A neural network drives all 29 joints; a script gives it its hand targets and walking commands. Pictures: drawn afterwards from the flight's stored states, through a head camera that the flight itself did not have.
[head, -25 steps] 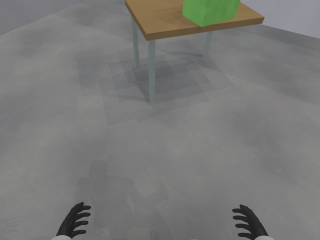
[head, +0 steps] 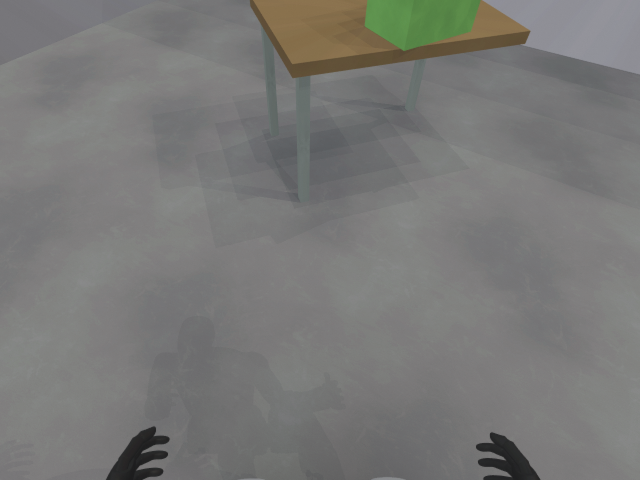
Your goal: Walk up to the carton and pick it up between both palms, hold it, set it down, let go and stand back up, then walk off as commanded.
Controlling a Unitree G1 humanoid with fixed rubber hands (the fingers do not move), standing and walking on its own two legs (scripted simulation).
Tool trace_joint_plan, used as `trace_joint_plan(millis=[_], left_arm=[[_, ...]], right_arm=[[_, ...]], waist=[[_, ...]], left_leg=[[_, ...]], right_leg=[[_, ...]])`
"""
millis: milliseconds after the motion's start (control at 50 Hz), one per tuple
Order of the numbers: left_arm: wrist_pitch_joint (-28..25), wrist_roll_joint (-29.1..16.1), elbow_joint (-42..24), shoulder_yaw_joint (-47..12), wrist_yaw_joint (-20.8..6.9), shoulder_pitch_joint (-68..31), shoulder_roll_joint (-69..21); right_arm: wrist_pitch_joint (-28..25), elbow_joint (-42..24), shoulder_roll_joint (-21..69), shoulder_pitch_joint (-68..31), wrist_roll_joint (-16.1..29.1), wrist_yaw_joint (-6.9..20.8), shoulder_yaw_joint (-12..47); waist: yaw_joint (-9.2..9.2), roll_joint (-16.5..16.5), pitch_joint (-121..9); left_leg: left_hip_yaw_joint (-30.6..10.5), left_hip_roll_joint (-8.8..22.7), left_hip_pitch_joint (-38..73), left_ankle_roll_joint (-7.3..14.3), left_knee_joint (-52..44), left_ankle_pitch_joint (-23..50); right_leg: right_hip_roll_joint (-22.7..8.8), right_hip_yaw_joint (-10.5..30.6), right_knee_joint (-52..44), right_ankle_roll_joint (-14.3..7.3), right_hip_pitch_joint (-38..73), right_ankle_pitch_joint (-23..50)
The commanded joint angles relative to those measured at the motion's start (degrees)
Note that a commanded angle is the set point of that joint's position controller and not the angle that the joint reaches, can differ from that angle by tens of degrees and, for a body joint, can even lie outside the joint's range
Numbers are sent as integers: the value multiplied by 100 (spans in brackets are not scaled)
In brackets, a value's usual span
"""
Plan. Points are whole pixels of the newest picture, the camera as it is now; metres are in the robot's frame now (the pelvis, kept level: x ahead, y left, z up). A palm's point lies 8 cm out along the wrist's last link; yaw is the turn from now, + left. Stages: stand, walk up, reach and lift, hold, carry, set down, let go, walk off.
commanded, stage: stand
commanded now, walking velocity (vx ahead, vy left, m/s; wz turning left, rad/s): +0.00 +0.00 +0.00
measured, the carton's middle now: out of the picture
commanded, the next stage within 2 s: walk up in 0.66 s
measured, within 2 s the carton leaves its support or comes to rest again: neither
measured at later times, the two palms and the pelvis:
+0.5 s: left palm out of the picture +0.09 +0.26 -0.12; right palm out of the picture +0.08 -0.26 -0.11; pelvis -0.01 +0.00 +0.00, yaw +0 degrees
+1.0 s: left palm out of the picture +0.07 +0.28 -0.12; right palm out of the picture +0.06 -0.29 -0.10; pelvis +0.00 +0.00 +0.00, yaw +0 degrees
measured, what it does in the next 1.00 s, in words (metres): stands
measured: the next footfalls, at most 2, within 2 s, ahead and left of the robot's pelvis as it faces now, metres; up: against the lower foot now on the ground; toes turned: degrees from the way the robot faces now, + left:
right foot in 1.60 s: +0.31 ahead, -0.12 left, +0.00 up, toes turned +7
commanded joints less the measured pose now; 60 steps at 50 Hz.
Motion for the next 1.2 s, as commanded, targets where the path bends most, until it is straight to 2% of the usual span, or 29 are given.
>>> trace_joint_plan(millis=[0, 60, 100, 140, 300, 360, 420, 460, 500, 540, 620, 660, 740, 780, 800, 820, 840, 860, 900, 940, 960, 1000, 1020, 1080, 1100, 1120, 1140, 1160, 1180], left_arm=[[-195, 39, -314, 519, 106, -282, 1444], [-203, 20, -190, 555, 97, -182, 1598], [-208, 30, -112, 498, 116, -171, 1397], [-209, 22, -137, 546, 107, -150, 1638], [-141, 43, 148, 460, 53, -364, 1449], [-142, 64, 283, 480, 71, -315, 1560], [-145, 23, 377, 456, 69, -197, 1559], [-142, 65, 452, 460, 89, -223, 1546], [-147, 74, 392, 421, 70, -371, 1579], [-162, -2, 484, 401, 68, -322, 1491], [-117, 26, 625, 338, 69, -477, 1601], [-206, 10, 566, 403, 30, -490, 1404], [-151, 45, 839, 356, 70, -373, 1439], [-187, 10, 813, 364, 82, -497, 1427], [-143, 37, 885, 425, 80, -596, 1497], [-171, 32, 978, 339, 97, -335, 1472], [-104, 320, 377, 802, -180, -182, 2241], [-78, 444, 431, 940, -255, -168, 2380], [-58, 449, 354, 906, -381, 73, 2154], [-154, 442, 327, 951, -381, 417, 2115], [-151, 366, 285, 898, -375, 440, 2187], [-136, 410, 157, 907, -393, 100, 2291], [-89, 366, -70, 928, -427, -293, 2487], [35, 402, -265, 814, -454, -831, 2268], [1, 341, -375, 734, -456, -945, 1858], [-46, 324, -397, 543, -475, -1034, 1430], [-63, 273, -583, 600, -394, -1135, 1828], [-94, 188, -515, 623, -398, -988, 2060], [-98, 124, -410, 595, -429, -1020, 1925]], right_arm=[[-221, -281, -1358, -454, 2, -90, -457], [-259, -162, -1336, -125, 26, -51, -436], [-260, -90, -1309, -317, 7, -112, -452], [-262, -145, -1321, -363, 27, -82, -409], [-250, 197, -1386, -322, 16, -84, -390], [-285, 191, -1319, -374, 4, -54, -397], [-242, 334, -1477, -561, 28, -105, -378], [-266, 479, -1547, -271, 2, -124, -403], [-256, 470, -1442, -543, -9, -117, -400], [-287, 512, -1471, -601, 59, -102, -373], [-248, 657, -1238, -594, 54, -107, -309], [-239, 707, -1344, -350, 54, -119, -325], [-271, 785, -1438, -390, 22, -144, -397], [-232, 817, -1389, -754, 54, -130, -364], [-199, 834, -1381, -506, 53, -147, -332], [-160, 906, -1593, -462, 32, -131, -393], [-381, 643, -2212, 209, 94, -47, -678], [-410, 753, -2370, 197, 13, -12, -739], [-521, 532, -2153, -49, -23, -42, -680], [-607, 547, -1796, -131, -30, -17, -616], [-587, 376, -1794, -597, -26, 12, -539], [-555, 442, -1913, -443, 20, 88, -581], [-544, 478, -2090, -70, 108, 136, -642], [-614, 924, -1946, 1653, 106, 82, -663], [-697, 1138, -2233, 2219, 65, -26, -804], [-768, 1226, -2684, 2796, -40, -126, -921], [-775, 1038, -2821, 2623, 105, -184, -845], [-785, 889, -2973, 2287, 167, -209, -802], [-801, 889, -2600, 2200, 182, -261, -668]], waist=[[43, -319, -288], [3, -15, -402], [81, -345, -675], [60, 35, -594], [24, -79, -163], [35, 151, -383], [56, -321, -316], [69, 183, -560], [110, -192, -360], [59, 157, -571], [15, -433, -9], [21, 36, -526], [-53, -437, -303], [69, -1, -113], [39, -548, -254], [21, -391, -406], [124, -375, -758], [236, -513, -176], [336, -302, 518], [412, -995, 435], [599, -1470, 395], [361, -1190, 704], [159, -1470, 550], [-627, -1145, 235], [-863, 300, 26], [-1009, 1695, 346], [-752, 537, -46], [-604, 383, -125], [-520, 54, -29]], left_leg=[[-337, 383, 82, 275, -715, 1076], [-425, 428, 196, 354, -735, 1792], [-491, 481, 185, 380, -648, 1901], [-389, 439, 383, 340, -733, 1720], [-675, 587, 495, 423, -1219, 1561], [-569, 542, 274, 367, -981, 1714], [-621, 521, 448, 352, -984, 1889], [-545, 530, 688, 327, -994, 2116], [-672, 584, 369, 370, -1146, 1637], [-663, 645, 593, 389, -1017, 1900], [-753, 552, 346, 451, -1235, 1427], [-612, 559, 812, 404, -1108, 1806], [-623, 585, 673, 344, -1069, 1619], [-675, 535, 321, 389, -1149, 1562], [-562, 480, 433, 232, -1146, 1521], [-656, 516, 458, 291, -1176, 1272], [-1561, 794, 168, 773, -1175, -1435], [-1945, 835, -796, 782, -1132, -2712], [-1944, 787, -1194, 885, -781, -2496], [-286, 105, -2000, 453, 333, -785], [325, -38, -2756, 319, 1119, -989], [59, 226, -2523, 259, 1242, -1228], [142, 335, -1689, 204, 1072, -1012], [478, 45, 962, 449, -906, -364], [-765, 330, 2313, 602, -1600, -380], [-3701, 1589, 2960, 548, -2175, 473], [-4727, 2320, 3072, 916, -2221, 1297], [-4143, 2133, 3225, 1029, -1890, 2262], [-3566, 1854, 3397, 695, -1647, 3300]], right_leg=[[-649, 794, -996, -316, 431, 1868], [-724, 747, -838, -286, 572, 2552], [-766, 750, -937, -325, 914, 2914], [-652, 762, -887, -452, 619, 2236], [-574, 672, -1129, -447, 327, 1366], [-671, 679, -1008, -455, 664, 1868], [-723, 859, -1169, -483, 535, 1972], [-562, 625, -934, -463, 500, 1953], [-674, 702, -1105, -452, 457, 1674], [-619, 670, -1162, -376, 610, 1989], [-689, 920, -1445, -423, 360, 1480], [-709, 845, -1286, -481, 237, 1590], [-666, 772, -1424, -388, 365, 1627], [-659, 847, -1435, -408, 476, 1800], [-672, 721, -1375, -384, 480, 1656], [-654, 843, -1455, -395, 447, 1124], [-557, 999, -928, -573, 476, -1849], [-505, 1386, -964, -653, 339, -3383], [-599, 1838, -1111, -817, -29, -3090], [-1182, 2375, -2146, -1121, 1201, -2975], [-1773, 2747, -2952, -1358, 1574, -2942], [-1917, 2794, -3106, -1583, 1155, -2671], [-1741, 2136, -2926, -1450, 727, -2453], [-1060, 878, -1604, -1011, -605, -2064], [-419, 181, 266, -543, -1725, -912], [232, -6, 2548, -82, -3210, -865], [151, 322, 2671, -177, -3569, -914], [-28, 459, 2887, -112, -3653, -611], [-151, 551, 2997, -163, -3770, -522]])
